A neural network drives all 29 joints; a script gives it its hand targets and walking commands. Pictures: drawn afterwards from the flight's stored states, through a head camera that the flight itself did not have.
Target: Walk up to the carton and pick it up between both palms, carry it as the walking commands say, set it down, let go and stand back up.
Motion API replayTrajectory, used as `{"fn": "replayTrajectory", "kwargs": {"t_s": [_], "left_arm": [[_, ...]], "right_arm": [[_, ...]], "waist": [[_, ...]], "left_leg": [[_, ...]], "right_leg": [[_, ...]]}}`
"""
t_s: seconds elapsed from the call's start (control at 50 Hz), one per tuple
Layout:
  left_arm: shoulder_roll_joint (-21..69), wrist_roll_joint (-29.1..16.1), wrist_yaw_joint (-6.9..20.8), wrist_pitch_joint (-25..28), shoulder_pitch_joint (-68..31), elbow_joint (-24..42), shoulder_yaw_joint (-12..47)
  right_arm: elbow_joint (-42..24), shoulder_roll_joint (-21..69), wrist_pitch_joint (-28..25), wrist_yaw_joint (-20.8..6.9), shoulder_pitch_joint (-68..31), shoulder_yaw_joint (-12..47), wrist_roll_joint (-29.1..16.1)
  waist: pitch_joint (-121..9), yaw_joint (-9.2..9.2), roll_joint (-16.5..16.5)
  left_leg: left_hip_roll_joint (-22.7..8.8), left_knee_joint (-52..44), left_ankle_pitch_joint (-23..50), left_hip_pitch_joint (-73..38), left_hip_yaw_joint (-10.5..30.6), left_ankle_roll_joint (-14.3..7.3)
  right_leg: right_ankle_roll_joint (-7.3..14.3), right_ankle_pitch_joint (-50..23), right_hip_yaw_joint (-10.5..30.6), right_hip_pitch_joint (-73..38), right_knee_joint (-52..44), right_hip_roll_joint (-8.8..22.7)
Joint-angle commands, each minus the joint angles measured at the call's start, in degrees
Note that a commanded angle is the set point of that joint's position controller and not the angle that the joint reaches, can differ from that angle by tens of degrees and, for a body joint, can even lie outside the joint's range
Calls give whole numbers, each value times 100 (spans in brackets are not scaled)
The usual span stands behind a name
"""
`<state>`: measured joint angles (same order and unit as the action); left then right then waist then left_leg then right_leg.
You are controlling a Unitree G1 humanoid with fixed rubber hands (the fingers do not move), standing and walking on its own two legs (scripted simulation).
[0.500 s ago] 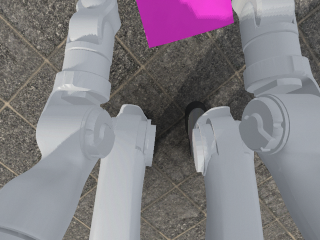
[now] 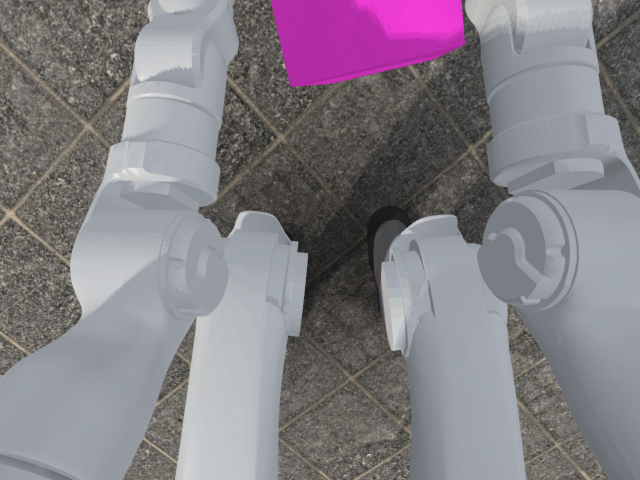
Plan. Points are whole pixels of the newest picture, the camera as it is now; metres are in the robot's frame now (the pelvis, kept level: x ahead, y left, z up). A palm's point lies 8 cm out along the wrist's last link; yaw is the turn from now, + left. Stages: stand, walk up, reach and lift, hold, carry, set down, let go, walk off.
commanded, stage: set down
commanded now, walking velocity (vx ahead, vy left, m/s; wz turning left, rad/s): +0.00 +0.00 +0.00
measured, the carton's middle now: out of the picture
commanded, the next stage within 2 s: none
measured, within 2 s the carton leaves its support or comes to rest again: rests again in 1.18 s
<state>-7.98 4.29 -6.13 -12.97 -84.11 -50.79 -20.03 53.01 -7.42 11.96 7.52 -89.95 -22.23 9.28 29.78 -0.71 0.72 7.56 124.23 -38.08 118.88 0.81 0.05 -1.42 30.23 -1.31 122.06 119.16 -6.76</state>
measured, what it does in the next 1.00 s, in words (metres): stands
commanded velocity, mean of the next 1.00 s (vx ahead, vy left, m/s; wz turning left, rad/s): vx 0.00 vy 0.00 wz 0.00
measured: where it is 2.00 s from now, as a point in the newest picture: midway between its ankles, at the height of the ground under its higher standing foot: (331, 297)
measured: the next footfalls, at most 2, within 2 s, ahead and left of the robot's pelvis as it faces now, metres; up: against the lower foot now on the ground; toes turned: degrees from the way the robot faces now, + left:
none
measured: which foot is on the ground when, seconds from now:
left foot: down 0.00-1.00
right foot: down 0.00-1.00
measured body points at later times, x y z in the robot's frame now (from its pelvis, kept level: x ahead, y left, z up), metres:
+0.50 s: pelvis +0.00 +0.00 +0.00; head +0.39 +0.01 +0.21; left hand +0.55 +0.12 -0.21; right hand +0.58 -0.13 -0.18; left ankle +0.09 +0.10 -0.37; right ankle +0.13 -0.11 -0.37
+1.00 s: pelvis +0.00 +0.00 +0.00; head +0.39 +0.01 +0.21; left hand +0.55 +0.12 -0.21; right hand +0.58 -0.13 -0.19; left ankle +0.09 +0.10 -0.37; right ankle +0.13 -0.11 -0.37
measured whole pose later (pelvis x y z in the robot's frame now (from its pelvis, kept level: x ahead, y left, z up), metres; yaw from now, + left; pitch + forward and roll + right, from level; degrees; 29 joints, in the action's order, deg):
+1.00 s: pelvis +0.00 +0.00 +0.00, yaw +0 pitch +33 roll -2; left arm -8.0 5.1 -2.1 -9.8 -84.1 -52.0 -20.0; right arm 55.8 -9.5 9.3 3.1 -90.0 -25.7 10.5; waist 29.8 -0.5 -0.1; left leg 7.6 125.3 -39.0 119.2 0.8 0.0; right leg -1.4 31.1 -1.4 122.4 120.2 -6.8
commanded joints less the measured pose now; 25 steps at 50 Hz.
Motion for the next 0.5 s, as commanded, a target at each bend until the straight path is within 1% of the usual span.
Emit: {"fn": "replayTrajectory", "kwargs": {"t_s": [0.0, 0.02, 0.04, 0.06, 0.08, 0.1, 0.12, 0.14, 0.16, 0.18, 0.2, 0.22, 0.24, 0.26, 0.28, 0.3, 0.32, 0.34, 0.36, 0.38, 0.4, 0.42, 0.44, 0.46, 0.48], "left_arm": [[3966, -220, 1413, 423, -3666, 360, 1989], [3927, -196, 1420, 427, -3671, 466, 1892], [3981, -159, 1446, 407, -3455, 304, 1815], [4080, -201, 1452, 428, -3711, 390, 1844], [3862, -157, 1434, 424, -3588, 306, 1758], [3852, -177, 1432, 464, -3703, 488, 1925], [4045, -211, 1443, 411, -3761, 543, 2073], [3837, -124, 1449, 389, -3583, 200, 1726], [3894, -107, 1502, 377, -3318, 216, 1701], [3951, -53, 1474, 343, -3311, 37, 1682], [3703, -110, 1432, 445, -3555, 500, 1951], [3878, -140, 1422, 445, -3589, 530, 1860], [3469, -76, 1426, 409, -3699, 325, 1799], [3613, -5, 1438, 399, -3643, 437, 1749], [3741, -50, 1496, 396, -3170, 171, 1693], [3518, 55, 1438, 378, -3249, 254, 1655], [3573, 41, 1409, 385, -3515, 294, 1532], [3329, -22, 1429, 395, -3335, 294, 1487], [3618, -67, 1453, 350, -3343, 52, 1559], [3625, -8, 1448, 354, -3415, 124, 1677], [3603, 90, 1384, 346, -3318, 126, 1523], [3537, 138, 1396, 323, -3046, -115, 1533], [3337, 4, 1410, 357, -3361, 331, 1493], [3251, 97, 1342, 439, -3400, 354, 1533], [3663, -72, 1390, 449, -3484, 437, 1711]], "right_arm": [[1318, 5537, 177, -1684, -1267, 1314, -317], [1339, 5570, 245, -1708, -1319, 1316, -384], [1487, 5513, 252, -1725, -1175, 1273, -304], [1601, 5774, 278, -1781, -987, 1316, -228], [1597, 5572, 273, -1780, -1043, 1213, -180], [1362, 5528, 209, -1799, -1228, 1347, -317], [1480, 5547, 261, -1793, -1177, 1245, -225], [1654, 5307, 261, -1740, -1031, 1153, 18], [1590, 5388, 281, -1774, -959, 1039, -12], [1525, 5345, 297, -1771, -1011, 1071, -77], [1493, 5614, 276, -1851, -935, 1206, -237], [1742, 5519, 309, -1845, -888, 1124, -117], [1747, 5389, 328, -1863, -813, 973, -65], [1703, 5184, 312, -1798, -1141, 863, -11], [1552, 5077, 247, -1818, -917, 968, -29], [1743, 5298, 323, -1800, -926, 899, -12], [1764, 5222, 337, -1830, -824, 953, -49], [1704, 5015, 309, -1815, -797, 956, 123], [1625, 4826, 288, -1778, -896, 830, 196], [1579, 5038, 274, -1756, -982, 884, 168], [1435, 4930, 240, -1742, -996, 850, 123], [1623, 4952, 280, -1765, -991, 855, 29], [1853, 4761, 323, -1757, -771, 724, 191], [1616, 4882, 224, -1730, -911, 891, 88], [1360, 4985, 164, -1731, -1163, 1109, 20]], "waist": [[-5901, 111, -15], [-6041, 205, -8], [-6087, 144, -79], [-6034, 275, -243], [-5826, 242, -153], [-5926, 323, 86], [-6120, -18, 0], [-5663, 80, -393], [-5597, 139, -130], [-5810, 268, 69], [-5735, 277, -60], [-5815, 213, 77], [-5635, 128, -177], [-5513, 109, 254], [-5628, 163, 20], [-5647, 170, -27], [-5627, 253, -119], [-5484, 159, -262], [-5526, 37, -86], [-5409, 27, -51], [-5462, 109, 104], [-5389, 150, 245], [-5403, -142, -142], [-5685, 163, 15], [-5635, 97, -9]], "left_leg": [[109, -1052, 1682, -1506, -144, -36], [80, -1042, 1687, -1495, -136, -48], [113, -931, 1664, -1494, -224, -19], [112, -1018, 1799, -1465, -60, -53], [95, -1020, 1698, -1496, -95, -55], [78, -1003, 1788, -1587, -189, -33], [107, -978, 1620, -1570, -58, -32], [135, -982, 1455, -1124, -143, 5], [129, -1067, 1550, -1187, -89, -49], [42, -969, 1608, -1264, -140, -21], [64, -1035, 1757, -1471, -84, -113], [71, -1060, 1633, -1381, -127, -37], [48, -1116, 1382, -1489, -92, -51], [48, -1035, 1264, -1086, -199, 4], [82, -1071, 1408, -1300, -38, -37], [57, -1048, 1449, -1509, -165, -20], [57, -1052, 1348, -1289, -113, -5], [84, -907, 1406, -955, -225, 27], [66, -965, 1252, -1079, -185, 35], [68, -1032, 1490, -1391, -118, 40], [75, -1075, 1376, -1292, -176, 22], [24, -1067, 1326, -1388, -132, -48], [55, -1032, 1256, -1361, -39, 0], [48, -928, 1340, -1512, -195, 37], [72, -835, 1599, -1201, -188, 55]], "right_leg": [[204, -1339, 210, -2503, -74, -295], [179, -1415, 274, -2688, -83, -249], [189, -1307, 267, -2724, -97, -248], [217, -1466, 305, -2654, -65, -228], [208, -1203, 206, -2395, -35, -256], [214, -1342, 280, -2478, -126, -302], [218, -1370, 188, -2707, 52, -255], [201, -1221, 251, -2704, -132, -243], [224, -1302, 200, -2506, -106, -308], [272, -1312, 357, -2608, -90, -260], [229, -1377, 163, -2211, 73, -308], [357, -1309, 372, -2675, -67, -262], [193, -1057, 165, -2466, -48, -238], [318, -1122, 432, -2664, -231, -264], [225, -1111, 250, -2470, 36, -226], [183, -1048, 227, -2394, -124, -243], [243, -1083, 389, -2588, -77, -191], [184, -1123, 348, -2438, -154, -195], [232, -980, 321, -2600, -87, -219], [247, -1154, 309, -2717, -91, -209], [204, -1118, 292, -2699, -144, -187], [170, -1084, 292, -2492, -81, -194], [136, -967, 165, -2447, 52, -154], [152, -1004, 259, -2506, -56, -202], [245, -1404, 389, -2832, -61, -192]]}}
